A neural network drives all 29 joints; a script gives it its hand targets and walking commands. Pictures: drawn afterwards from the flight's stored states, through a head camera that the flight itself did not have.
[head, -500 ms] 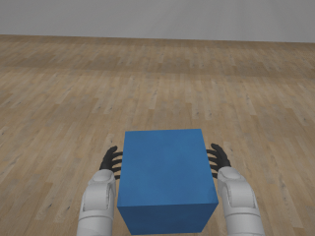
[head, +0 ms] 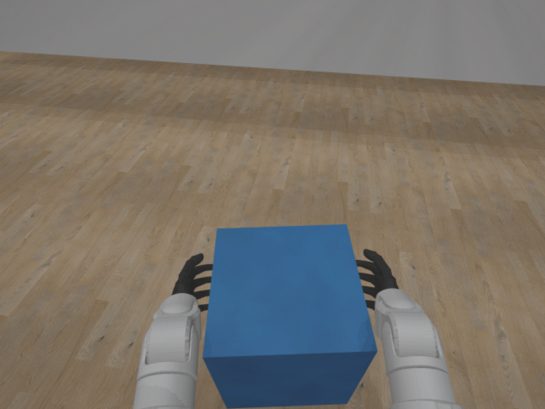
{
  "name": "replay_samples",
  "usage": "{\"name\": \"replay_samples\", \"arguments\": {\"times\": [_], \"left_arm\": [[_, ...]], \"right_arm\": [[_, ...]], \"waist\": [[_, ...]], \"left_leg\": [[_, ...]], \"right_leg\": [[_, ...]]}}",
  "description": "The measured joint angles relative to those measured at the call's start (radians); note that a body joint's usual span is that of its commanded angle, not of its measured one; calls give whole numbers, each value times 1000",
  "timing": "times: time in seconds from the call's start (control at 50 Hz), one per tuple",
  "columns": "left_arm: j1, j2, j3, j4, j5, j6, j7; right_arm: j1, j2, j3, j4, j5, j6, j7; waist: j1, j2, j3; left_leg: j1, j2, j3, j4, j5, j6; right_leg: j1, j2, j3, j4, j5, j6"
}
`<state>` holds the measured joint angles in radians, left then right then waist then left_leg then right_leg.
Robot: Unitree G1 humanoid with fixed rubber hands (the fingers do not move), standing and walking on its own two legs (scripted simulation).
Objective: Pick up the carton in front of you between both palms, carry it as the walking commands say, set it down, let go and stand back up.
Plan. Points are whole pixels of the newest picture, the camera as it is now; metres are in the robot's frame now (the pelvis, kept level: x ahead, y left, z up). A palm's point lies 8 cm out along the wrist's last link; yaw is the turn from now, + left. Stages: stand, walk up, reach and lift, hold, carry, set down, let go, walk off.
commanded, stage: hold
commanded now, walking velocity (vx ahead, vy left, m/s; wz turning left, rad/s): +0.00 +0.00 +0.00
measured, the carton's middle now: (284, 319) +0.29 +0.00 -0.04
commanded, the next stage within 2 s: set down in 0.18 s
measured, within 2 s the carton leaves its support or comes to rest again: neither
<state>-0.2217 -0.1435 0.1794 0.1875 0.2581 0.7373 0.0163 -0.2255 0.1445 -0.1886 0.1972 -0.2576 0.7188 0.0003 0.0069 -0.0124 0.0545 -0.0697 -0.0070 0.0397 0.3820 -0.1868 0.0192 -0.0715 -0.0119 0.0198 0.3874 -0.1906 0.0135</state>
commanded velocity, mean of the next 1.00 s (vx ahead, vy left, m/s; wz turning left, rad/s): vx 0.00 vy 0.00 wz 0.00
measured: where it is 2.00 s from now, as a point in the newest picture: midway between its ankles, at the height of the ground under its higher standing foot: outside the picture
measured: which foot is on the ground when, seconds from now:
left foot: down 0.00-1.00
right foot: down 0.00-1.00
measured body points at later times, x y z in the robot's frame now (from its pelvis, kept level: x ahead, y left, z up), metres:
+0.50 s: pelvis -0.02 -0.02 -0.02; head -0.04 -0.02 +0.43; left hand +0.32 +0.14 +0.02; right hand +0.32 -0.16 +0.02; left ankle +0.02 +0.10 -0.74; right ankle +0.02 -0.13 -0.74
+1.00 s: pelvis -0.03 -0.01 -0.11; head +0.18 +0.00 +0.28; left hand +0.38 +0.14 -0.20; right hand +0.37 -0.16 -0.20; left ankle +0.02 +0.10 -0.74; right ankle +0.02 -0.13 -0.74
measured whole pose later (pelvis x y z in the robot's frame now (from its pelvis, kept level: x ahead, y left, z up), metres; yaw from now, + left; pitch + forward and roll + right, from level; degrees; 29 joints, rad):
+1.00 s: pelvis -0.03 -0.01 -0.11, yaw +0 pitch +34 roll +0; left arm -0.63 -0.09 0.37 0.56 0.19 0.17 0.03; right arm -0.60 0.12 -0.39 0.53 -0.19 0.16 -0.04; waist 0.00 0.00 -0.13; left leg -1.34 -0.09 -0.07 1.13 -0.39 0.00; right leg -1.33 0.08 0.09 1.12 -0.39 0.03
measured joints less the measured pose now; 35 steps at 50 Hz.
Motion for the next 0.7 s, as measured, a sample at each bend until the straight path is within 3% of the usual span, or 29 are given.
{"name": "replay_samples", "arguments": {"times": [0.22, 0.32, 0.52, 0.6, 0.7], "left_arm": [[-63, -14, 60, 90, 36, -1, -19], [-139, -33, 147, 174, 80, -31, -40], [-370, -18, 349, 422, 208, -169, -82], [-388, -19, 366, 443, 224, -260, -84], [-379, -8, 326, 424, 173, -419, -65]], "right_arm": [[-58, 13, -53, 79, -41, 6, 14], [-131, 34, -131, 158, -68, -18, 18], [-352, 65, -348, 381, -181, -152, 17], [-367, 65, -365, 394, -201, -239, 27], [-357, 51, -325, 379, -158, -401, 17]], "waist": [[-8, 15, -9], [-3, 13, -5], [-6, 6, 39], [-7, 8, 45], [-8, 10, 59]], "left_leg": [[1, 0, -51, 28, 8, -16], [-20, -13, -87, 75, -14, -11], [-161, -31, -128, 228, -78, -19], [-310, -35, -123, 283, -87, -21], [-559, -44, -114, 367, -92, -17]], "right_leg": [[9, 24, 0, 32, -4, -20], [-14, 40, 12, 79, -22, -29], [-151, 68, 33, 212, -71, -34], [-302, 70, 39, 266, -78, -27], [-553, 70, 47, 353, -84, -17]]}}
